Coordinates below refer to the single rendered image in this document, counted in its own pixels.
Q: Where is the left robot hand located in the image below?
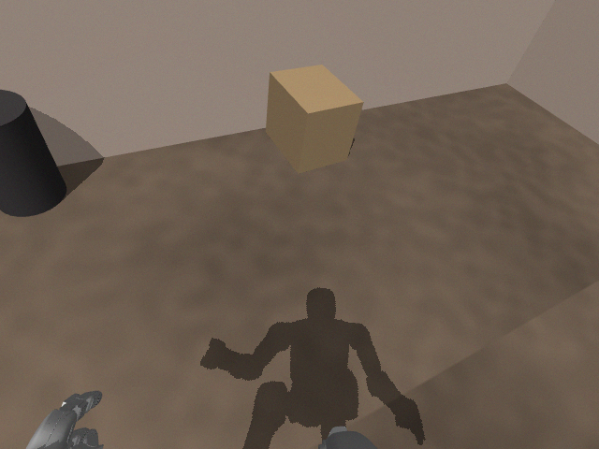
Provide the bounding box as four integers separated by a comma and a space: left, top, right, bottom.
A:
26, 391, 104, 449

